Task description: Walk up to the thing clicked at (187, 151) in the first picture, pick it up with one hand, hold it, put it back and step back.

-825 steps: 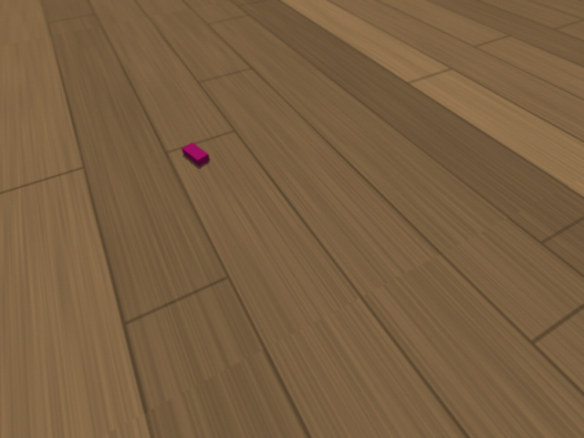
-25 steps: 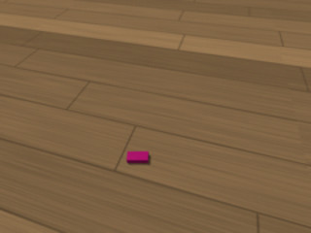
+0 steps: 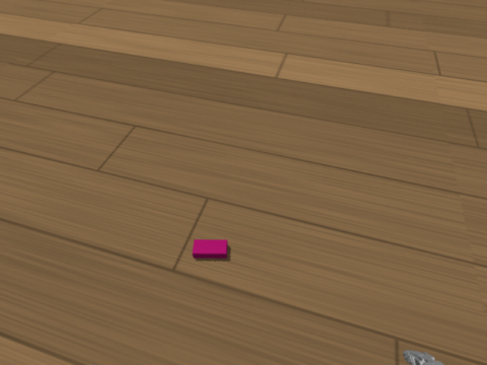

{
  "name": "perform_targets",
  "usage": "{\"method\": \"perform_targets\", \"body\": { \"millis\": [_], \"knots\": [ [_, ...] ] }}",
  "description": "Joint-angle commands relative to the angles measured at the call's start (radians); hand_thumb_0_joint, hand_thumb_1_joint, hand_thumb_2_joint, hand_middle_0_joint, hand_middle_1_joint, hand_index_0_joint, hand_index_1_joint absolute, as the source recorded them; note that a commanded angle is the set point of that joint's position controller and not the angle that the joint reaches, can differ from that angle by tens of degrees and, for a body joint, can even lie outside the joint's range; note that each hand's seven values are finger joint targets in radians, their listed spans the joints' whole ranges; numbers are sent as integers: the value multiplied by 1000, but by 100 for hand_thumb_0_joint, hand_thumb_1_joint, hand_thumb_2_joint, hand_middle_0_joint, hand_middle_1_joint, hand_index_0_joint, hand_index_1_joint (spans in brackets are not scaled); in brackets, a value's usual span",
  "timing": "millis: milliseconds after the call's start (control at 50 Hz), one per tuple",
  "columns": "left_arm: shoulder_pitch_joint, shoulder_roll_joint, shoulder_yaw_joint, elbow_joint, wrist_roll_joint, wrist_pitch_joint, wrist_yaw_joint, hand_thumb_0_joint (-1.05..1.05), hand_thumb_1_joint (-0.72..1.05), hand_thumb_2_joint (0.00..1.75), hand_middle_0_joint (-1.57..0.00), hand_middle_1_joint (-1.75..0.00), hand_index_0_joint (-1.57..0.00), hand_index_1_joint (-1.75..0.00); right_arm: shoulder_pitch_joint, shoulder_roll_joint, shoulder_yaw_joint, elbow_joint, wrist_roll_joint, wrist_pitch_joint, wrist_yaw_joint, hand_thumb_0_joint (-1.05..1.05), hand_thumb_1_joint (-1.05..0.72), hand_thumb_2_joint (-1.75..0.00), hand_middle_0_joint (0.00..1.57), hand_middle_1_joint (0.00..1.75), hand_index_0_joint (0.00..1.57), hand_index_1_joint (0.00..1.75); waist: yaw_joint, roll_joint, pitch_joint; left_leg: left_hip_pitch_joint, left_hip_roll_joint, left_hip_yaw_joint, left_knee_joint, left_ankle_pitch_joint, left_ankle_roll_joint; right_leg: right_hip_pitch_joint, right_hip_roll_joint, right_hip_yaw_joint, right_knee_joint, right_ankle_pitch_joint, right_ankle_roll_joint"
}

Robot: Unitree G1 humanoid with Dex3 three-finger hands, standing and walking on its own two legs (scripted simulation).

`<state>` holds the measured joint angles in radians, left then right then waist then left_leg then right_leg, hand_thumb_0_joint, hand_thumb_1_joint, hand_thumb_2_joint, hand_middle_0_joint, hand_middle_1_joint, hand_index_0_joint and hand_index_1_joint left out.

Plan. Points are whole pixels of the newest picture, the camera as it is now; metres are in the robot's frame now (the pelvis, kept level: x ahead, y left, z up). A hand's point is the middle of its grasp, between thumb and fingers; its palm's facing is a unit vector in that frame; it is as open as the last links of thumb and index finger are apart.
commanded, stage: walk up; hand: left
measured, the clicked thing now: (210, 248) +0.71 +0.17 -0.75
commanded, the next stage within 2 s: stand in 0.16 s
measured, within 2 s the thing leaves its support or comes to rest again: neither
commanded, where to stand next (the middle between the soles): +0.37 -0.01 m, yaw -2 degrees
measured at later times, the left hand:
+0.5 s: hand out of the picture +0.07 +0.26 -0.15, palm faces -0.01 -0.94 -0.34, open 7.4 cm
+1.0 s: hand out of the picture +0.03 +0.25 -0.15, palm faces -0.04 -0.94 -0.34, open 7.4 cm
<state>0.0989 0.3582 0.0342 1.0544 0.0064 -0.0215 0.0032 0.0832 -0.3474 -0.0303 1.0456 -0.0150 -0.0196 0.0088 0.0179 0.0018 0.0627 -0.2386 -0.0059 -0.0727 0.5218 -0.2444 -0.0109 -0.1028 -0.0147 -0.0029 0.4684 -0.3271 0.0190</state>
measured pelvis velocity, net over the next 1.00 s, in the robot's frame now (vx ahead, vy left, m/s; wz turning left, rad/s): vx -0.03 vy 0.00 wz -0.01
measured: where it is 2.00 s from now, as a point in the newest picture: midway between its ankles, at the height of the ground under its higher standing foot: outside the picture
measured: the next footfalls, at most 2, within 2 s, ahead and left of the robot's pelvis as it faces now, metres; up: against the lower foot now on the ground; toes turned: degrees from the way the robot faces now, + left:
right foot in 1.80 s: +0.30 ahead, -0.13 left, +0.00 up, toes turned -5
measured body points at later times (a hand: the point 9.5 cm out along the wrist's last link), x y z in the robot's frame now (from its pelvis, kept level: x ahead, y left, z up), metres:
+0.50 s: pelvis -0.02 +0.00 +0.01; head -0.01 +0.01 +0.46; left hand +0.07 +0.30 -0.12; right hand +0.09 -0.29 -0.12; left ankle +0.02 +0.13 -0.74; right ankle -0.05 -0.13 -0.74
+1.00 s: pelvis -0.03 +0.00 +0.01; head -0.02 +0.00 +0.46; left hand +0.04 +0.30 -0.12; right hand +0.04 -0.30 -0.13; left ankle +0.02 +0.13 -0.74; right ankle -0.05 -0.13 -0.74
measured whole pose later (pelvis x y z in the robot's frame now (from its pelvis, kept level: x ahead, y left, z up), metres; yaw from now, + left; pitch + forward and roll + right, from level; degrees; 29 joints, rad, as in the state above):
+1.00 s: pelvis -0.03 +0.00 +0.01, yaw -1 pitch -3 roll +0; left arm 0.14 0.35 0.00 1.14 0.01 -0.01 -0.01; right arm 0.12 -0.36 -0.01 1.15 -0.01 -0.01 0.01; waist 0.00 0.02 0.06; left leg -0.19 0.00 -0.06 0.35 -0.12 -0.02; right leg -0.08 -0.01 0.01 0.34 -0.22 0.02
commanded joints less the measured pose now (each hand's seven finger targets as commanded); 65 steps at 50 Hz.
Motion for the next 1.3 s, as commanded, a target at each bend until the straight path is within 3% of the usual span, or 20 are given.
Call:
{"method": "perform_targets", "body": {
  "millis": [0, 120, 140, 160, 280, 480, 680, 800, 840, 880, 1020, 1120, 1140, 1160, 1180, 1200, 1220, 1240, 1260, 1280],
  "knots": [
    [-39, 219, 50, -56, 2, -18, 15, 0, 90, 90, -20, -30, -20, -30, -51, -199, -44, -62, 0, -15, -12, 0, -90, -90, 20, 30, 20, 30, 2, 16, -105, 45, 99, -61, -65, 309, 67, 15, -79, 49, -56, 258, -56],
    [-43, 226, 51, -45, 5, -18, 14, 0, 90, 90, -20, -30, -20, -30, -65, -198, -42, -55, 0, -11, -12, 0, -90, -90, 20, 30, 20, 30, -1, 4, -119, 51, 84, -45, -54, 305, 61, 41, -93, 57, -75, 292, -57],
    [-62, 204, 34, -32, -1, -15, 13, 0, 90, 90, -20, -30, -20, -30, -58, -208, -33, -50, 2, -14, -16, 0, -90, -90, 20, 30, 20, 30, -18, 13, -124, 119, 115, -72, -92, 475, 49, 19, -104, 76, -77, 415, -41],
    [-45, 192, 30, -29, -5, -11, 13, 0, 90, 90, -20, -30, -20, -30, -59, -217, -33, -43, 5, -15, -17, 0, -90, -90, 20, 30, 20, 30, -9, 26, -126, 143, 124, -78, -94, 493, 50, 15, -93, 63, -89, 388, -31],
    [-49, 204, 23, -2, -4, -10, 13, 0, 90, 90, -20, -30, -20, -30, -66, -206, -24, -26, 11, -9, -19, 0, -90, -90, 20, 30, 20, 30, -13, 0, -161, 173, 118, -58, -117, 471, 39, 75, -105, 61, -131, 426, -25],
    [-50, 198, 13, 22, 5, -3, 2, 0, 90, 90, -20, -30, -20, -30, -79, -218, -19, 3, 8, -9, -13, 0, -90, -90, 20, 30, 20, 30, -12, 24, -57, 99, 112, -81, -240, 108, 25, -4, -96, 70, -206, 120, -29],
    [-28, 210, 16, 26, 6, -8, -2, 0, 90, 90, -20, -30, -20, -30, -50, -220, -23, 22, 3, -10, -8, 0, -90, -90, 20, 30, 20, 30, -16, 6, -41, 73, 110, -93, -258, 10, 24, -37, -99, 87, -215, 44, -35],
    [-28, 214, 15, 14, 4, -11, -2, 0, 90, 90, -20, -30, -20, -30, -28, -218, -17, 28, 4, -12, -8, 0, -90, -90, 20, 30, 20, 30, -22, 2, -58, 85, 110, -83, -238, 90, 24, -32, -104, 94, -208, 101, -37],
    [-19, 214, 13, 18, 3, -8, -2, 0, 90, 90, -20, -30, -20, -30, -20, -219, -17, 34, 4, -9, -8, 0, -90, -90, 20, 30, 20, 30, -22, 0, -39, 70, 110, -91, -246, 44, 25, -41, -100, 92, -209, 62, -38],
    [-6, 216, 12, 16, 3, -11, -2, 0, 90, 90, -20, -30, -20, -30, -23, -220, -17, 31, 5, -10, -8, 0, -90, -90, 20, 30, 20, 30, -19, -10, -78, 107, 111, -78, -218, 126, 28, -33, -108, 97, -211, 115, -39],
    [-5, 212, 7, 10, 0, -10, 1, 0, 90, 90, -20, -30, -20, -30, -1, -217, -9, 39, 7, -8, -9, 0, -90, -90, 20, 30, 20, 30, -24, -4, -61, 93, 111, -74, -212, 157, 28, -29, -106, 96, -210, 142, -35],
    [0, 217, 9, 6, -1, -10, 3, 0, 90, 90, -20, -30, -20, -30, 1, -215, -4, 33, 9, -10, -12, 0, -90, -90, 20, 30, 20, 30, -19, -7, -80, 107, 117, -68, -201, 239, 32, 0, -106, 89, -194, 207, -32],
    [65, 276, 61, -32, 12, -16, -18, 0, 90, 90, -20, -30, -20, -30, 59, -283, -55, -11, -5, -18, 11, 0, -90, -90, 20, 30, 20, 30, -14, -13, -159, 97, 62, -60, -158, -293, 85, 27, -53, 76, -150, -241, -82],
    [92, 281, 69, -26, 25, -15, -25, 0, 90, 90, -20, -30, -20, -30, 58, -296, -67, -18, -17, -17, 19, 0, -90, -90, 20, 30, 20, 30, -3, 12, -86, -5, 75, -92, -158, -473, 93, -18, -69, 116, -130, -409, -105],
    [79, 277, 78, -39, 29, -14, -29, 0, 90, 90, -20, -30, -20, -30, 25, -282, -69, -39, -19, -14, 22, 0, -90, -90, 20, 30, 20, 30, 8, 6, 8, -129, 75, -109, -152, -482, 92, -45, -83, 153, -122, -441, -119],
    [111, 270, 83, -51, 25, -16, -30, 0, 90, 90, -20, -30, -20, -30, -23, -253, -64, -75, -20, -16, 26, 0, -90, -90, 20, 30, 20, 30, 40, -14, 94, -243, 61, -86, -107, -393, 80, -19, -111, 198, -153, -413, -139],
    [163, 284, 91, -47, 24, -24, -26, 0, 90, 90, -20, -30, -20, -30, -66, -221, -64, -100, -22, -20, 28, 0, -90, -90, 20, 30, 20, 30, 71, -85, 126, -365, 27, -5, 3, -243, 51, 93, -173, 282, -243, -370, -173],
    [206, 315, 104, -49, 29, -32, -21, 0, 90, 90, -20, -30, -20, -30, -82, -211, -66, -117, -24, -25, 28, 0, -90, -90, 20, 30, 20, 30, 91, -170, 114, -433, 19, 58, 164, -135, 30, 179, -277, 393, -328, -251, -221],
    [188, 337, 115, -74, 33, -38, -22, 0, 90, 90, -20, -30, -20, -30, -60, -218, -69, -127, -25, -32, 27, 0, -90, -90, 20, 30, 20, 30, 73, -155, 96, -425, 65, 39, 188, -164, 25, 187, -334, 417, -328, -113, -263],
    [157, 325, 114, -95, 31, -39, -26, 0, 90, 90, -20, -30, -20, -30, -27, -237, -76, -125, -21, -37, 32, 0, -90, -90, 20, 30, 20, 30, 47, -111, 52, -348, 74, 34, 190, -190, 27, 153, -311, 383, -320, -121, -263]
  ]
}}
